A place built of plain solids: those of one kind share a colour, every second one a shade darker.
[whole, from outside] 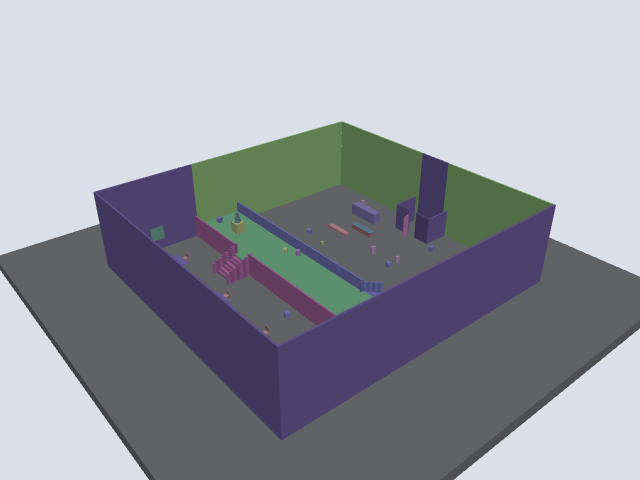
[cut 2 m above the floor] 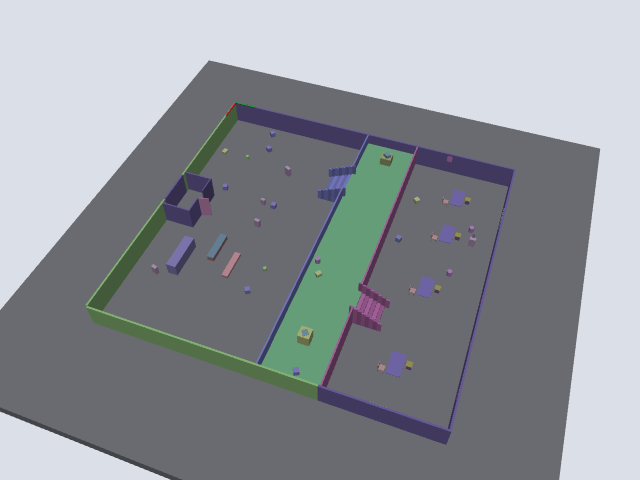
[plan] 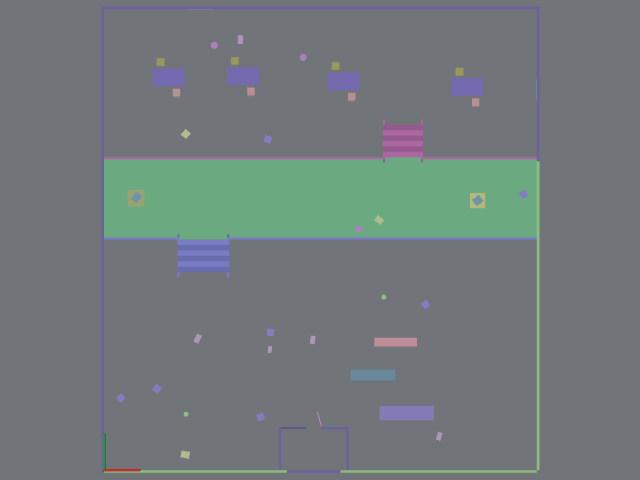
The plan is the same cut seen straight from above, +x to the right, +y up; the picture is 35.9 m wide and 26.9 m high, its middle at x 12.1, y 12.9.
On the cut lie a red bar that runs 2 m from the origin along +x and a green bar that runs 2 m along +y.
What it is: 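A public hall crossed by a raised podium; 24.2 x 25.8 m, 7.0 m high; a podium 4.6 m deep from side wall to side wall, raised by 7 risers of 0.150 m on goings of 0.303 m; a flight 2.7 m broad up to it from the entrance side and another 2.0 m broad down from it into the rear hall, 11.2 m apart along it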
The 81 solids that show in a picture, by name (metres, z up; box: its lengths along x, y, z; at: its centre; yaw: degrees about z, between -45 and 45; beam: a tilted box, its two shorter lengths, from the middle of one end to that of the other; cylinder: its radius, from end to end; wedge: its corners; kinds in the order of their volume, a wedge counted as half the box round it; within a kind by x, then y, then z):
{
 "podium_1": {"box": [24.3, 4.62, 1.1], "at": [12.1, 15.23, 0.5]},
 "wall_1": {"box": [0.15, 26.13, 7.01], "at": [-0.07, 12.91, 3.46]},
 "wall_2": {"box": [0.12, 2.42, 2.55], "at": [9.85, 1.21, 1.23]},
 "wall_3": {"box": [1.48, 0.12, 2.55], "at": [10.59, 2.36, 1.23]},
 "wall_4": {"box": [3.0, 0.15, 7.01], "at": [11.75, -0.07, 3.46]},
 "wall_5": {"box": [24.55, 0.15, 7.01], "at": [12.12, 25.91, 3.46]},
 "wall_6": {"box": [1.48, 0.12, 2.55], "at": [12.91, 2.36, 1.23]},
 "wall_7": {"box": [0.12, 2.42, 2.55], "at": [13.65, 1.21, 1.23]},
 "wall_8": {"box": [0.15, 8.67, 7.01], "at": [24.32, 21.64, 3.46]},
 "window_wall_1": {"box": [10.25, 0.15, 7.01], "at": [5.12, -0.07, 3.46]},
 "window_wall_2": {"box": [11.0, 0.15, 7.01], "at": [18.75, -0.07, 3.46]},
 "window_wall_3": {"box": [0.15, 17.31, 7.01], "at": [24.32, 8.65, 3.46]},
 "back_1": {"box": [15.74, 0.12, 2.1], "at": [7.87, 17.48, 1.0]},
 "back_2": {"box": [0.12, 0.3, 1.87], "at": [15.69, 17.69, 0.89]},
 "back_3": {"box": [0.12, 0.3, 1.72], "at": [15.69, 17.99, 0.81]},
 "back_4": {"box": [0.12, 0.3, 1.57], "at": [15.69, 18.3, 0.73]},
 "back_5": {"box": [0.12, 0.3, 1.42], "at": [15.69, 18.6, 0.66]},
 "back_6": {"box": [0.12, 0.3, 1.27], "at": [15.69, 18.9, 0.58]},
 "back_7": {"box": [0.12, 0.3, 1.12], "at": [15.69, 19.21, 0.51]},
 "back_8": {"box": [0.12, 0.3, 0.97], "at": [15.69, 19.51, 0.43]},
 "back_9": {"box": [2.01, 0.3, 0.95], "at": [16.75, 17.69, 0.42]},
 "back_10": {"box": [2.01, 0.3, 0.8], "at": [16.75, 17.99, 0.35]},
 "back_11": {"box": [2.01, 0.3, 0.65], "at": [16.75, 18.3, 0.28]},
 "back_12": {"box": [2.01, 0.3, 0.5], "at": [16.75, 18.6, 0.2]},
 "back_13": {"box": [2.01, 0.3, 0.35], "at": [16.75, 18.9, 0.12]},
 "back_14": {"box": [2.01, 0.3, 0.2], "at": [16.75, 19.21, 0.05]},
 "back_15": {"box": [0.12, 0.3, 1.87], "at": [17.82, 17.69, 0.89]},
 "back_16": {"box": [0.12, 0.3, 1.72], "at": [17.82, 17.99, 0.81]},
 "back_17": {"box": [0.12, 0.3, 1.57], "at": [17.82, 18.3, 0.73]},
 "back_18": {"box": [0.12, 0.3, 1.42], "at": [17.82, 18.6, 0.66]},
 "back_19": {"box": [0.12, 0.3, 1.27], "at": [17.82, 18.9, 0.58]},
 "back_20": {"box": [0.12, 0.3, 1.12], "at": [17.82, 19.21, 0.51]},
 "back_21": {"box": [0.12, 0.3, 0.97], "at": [17.82, 19.51, 0.43]},
 "back_22": {"box": [6.5, 0.12, 2.1], "at": [21.0, 17.48, 1.0]},
 "front_1": {"box": [4.23, 0.12, 2.1], "at": [2.12, 12.98, 1.0]},
 "front_2": {"box": [2.66, 0.3, 0.2], "at": [5.56, 11.25, 0.05]},
 "front_3": {"box": [2.66, 0.3, 0.35], "at": [5.56, 11.56, 0.12]},
 "front_4": {"box": [2.66, 0.3, 0.5], "at": [5.56, 11.86, 0.2]},
 "front_5": {"box": [2.66, 0.3, 0.65], "at": [5.56, 12.16, 0.28]},
 "front_6": {"box": [2.66, 0.3, 0.8], "at": [5.56, 12.47, 0.35]},
 "front_7": {"box": [2.66, 0.3, 0.95], "at": [5.56, 12.77, 0.42]},
 "front_8": {"box": [0.12, 0.3, 1.27], "at": [6.95, 11.56, 0.58]},
 "front_9": {"box": [0.12, 0.3, 1.57], "at": [6.95, 12.16, 0.73]},
 "front_10": {"box": [0.12, 0.3, 2.02], "at": [6.95, 13.07, 0.96]},
 "front_11": {"box": [17.36, 0.12, 2.1], "at": [15.57, 12.98, 1.0]},
 "desk_1": {"box": [3.05, 0.8, 1.1], "at": [16.96, 3.2, 0.5]},
 "piece_base_1": {"box": [0.93, 0.93, 0.75], "at": [1.79, 15.25, 1.38]},
 "piece_base_2": {"box": [0.86, 0.86, 0.98], "at": [20.93, 15.11, 1.49]},
 "bench_1": {"box": [2.44, 0.54, 0.43], "at": [15.07, 5.33, 0.17]},
 "ottoman_1": {"box": [0.4, 0.4, 0.47], "at": [0.94, 4.05, 0.18], "yaw": -41.7},
 "ottoman_2": {"box": [0.4, 0.4, 0.47], "at": [2.96, 4.56, 0.18], "yaw": -34.8},
 "ottoman_3": {"box": [0.4, 0.4, 0.47], "at": [8.77, 2.98, 0.18], "yaw": 19.3},
 "ottoman_4": {"box": [0.4, 0.4, 0.47], "at": [9.18, 18.54, 0.18], "yaw": -16.4},
 "ottoman_5": {"box": [0.4, 0.4, 0.47], "at": [9.32, 7.72, 0.18], "yaw": -2.8},
 "ottoman_6": {"box": [0.4, 0.4, 0.47], "at": [18.01, 9.29, 0.18], "yaw": 33.8},
 "ottoman_7": {"box": [0.4, 0.4, 0.47], "at": [23.51, 15.46, 1.24], "yaw": 28.2},
 "suitcase_1": {"box": [0.3, 0.5, 0.85], "at": [5.25, 7.37, 0.38], "yaw": -24.1},
 "suitcase_2": {"box": [0.3, 0.5, 0.85], "at": [7.64, 24.13, 0.38], "yaw": 0.4},
 "suitcase_3": {"box": [0.27, 0.45, 0.77], "at": [11.69, 7.3, 0.33], "yaw": -6.2},
 "suitcase_4": {"box": [0.27, 0.45, 0.77], "at": [18.78, 1.9, 0.33], "yaw": -16.8},
 "bench_upholstered_1": {"box": [2.4, 0.5, 0.25], "at": [16.34, 7.18, 0.33]},
 "table_top_1": {"box": [1.8, 1.0, 0.04], "at": [3.61, 22.02, 0.72]},
 "table_top_2": {"box": [1.8, 1.0, 0.04], "at": [7.78, 22.09, 0.72]},
 "table_top_3": {"box": [1.8, 1.0, 0.04], "at": [13.43, 21.79, 0.72]},
 "table_top_4": {"box": [1.8, 1.0, 0.04], "at": [20.37, 21.48, 0.72]},
 "box_cardboard_1": {"box": [0.49, 0.39, 0.27], "at": [4.55, 0.87, 0.08], "yaw": -10.2},
 "box_cardboard_2": {"box": [0.4, 0.42, 0.45], "at": [4.58, 18.84, 0.17], "yaw": -40.5},
 "box_cardboard_3": {"box": [0.44, 0.36, 0.35], "at": [15.41, 14.02, 1.17], "yaw": -42.2},
 "bench_top_1": {"box": [2.5, 0.6, 0.07], "at": [15.07, 5.33, 0.41]},
 "piece_1": {"box": [0.42, 0.54, 0.28], "at": [1.81, 15.28, 1.89], "yaw": -37.4},
 "piece_2": {"box": [0.48, 0.45, 0.19], "at": [20.94, 15.11, 2.07], "yaw": 38.8},
 "lobby_leaf_1": {"box": [0.06, 0.83, 2.05], "at": [12.06, 2.86, 1.03], "yaw": 15.0},
 "stool_top_1": {"box": [0.44, 0.44, 0.05], "at": [3.16, 22.87, 0.42]},
 "stool_top_2": {"box": [0.44, 0.44, 0.05], "at": [7.33, 22.94, 0.42]},
 "stool_top_3": {"box": [0.44, 0.44, 0.05], "at": [12.98, 22.64, 0.42]},
 "stool_top_4": {"box": [0.44, 0.44, 0.05], "at": [19.92, 22.33, 0.42]},
 "hung_picture_1": {"box": [0.025, 1.21, 1.25], "at": [24.23, 21.28, 1.55]},
 "side_chair_1": {"box": [0.42, 0.42, 0.04], "at": [4.06, 21.17, 0.43]},
 "side_chair_2": {"box": [0.42, 0.42, 0.04], "at": [8.23, 21.24, 0.43]},
 "side_chair_3": {"box": [0.42, 0.42, 0.04], "at": [13.88, 20.94, 0.43]},
 "side_chair_4": {"box": [0.42, 0.42, 0.04], "at": [20.82, 20.63, 0.43]}
}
